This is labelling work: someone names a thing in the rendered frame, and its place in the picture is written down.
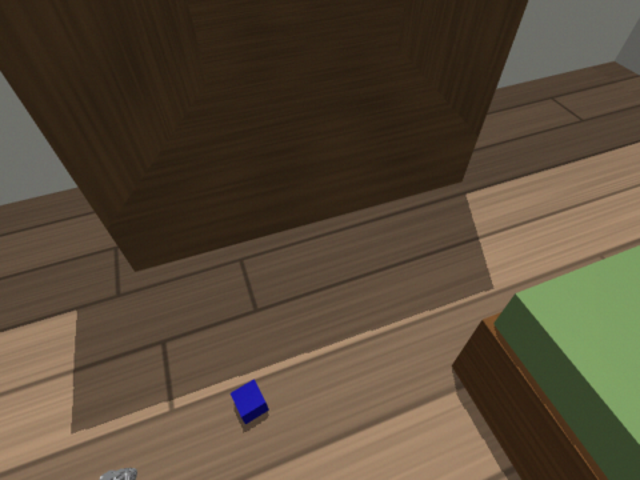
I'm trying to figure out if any bed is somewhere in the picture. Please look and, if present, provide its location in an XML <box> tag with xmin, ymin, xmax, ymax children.
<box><xmin>452</xmin><ymin>245</ymin><xmax>640</xmax><ymax>480</ymax></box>

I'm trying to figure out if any cube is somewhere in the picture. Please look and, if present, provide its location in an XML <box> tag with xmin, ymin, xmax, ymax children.
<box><xmin>230</xmin><ymin>379</ymin><xmax>269</xmax><ymax>425</ymax></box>

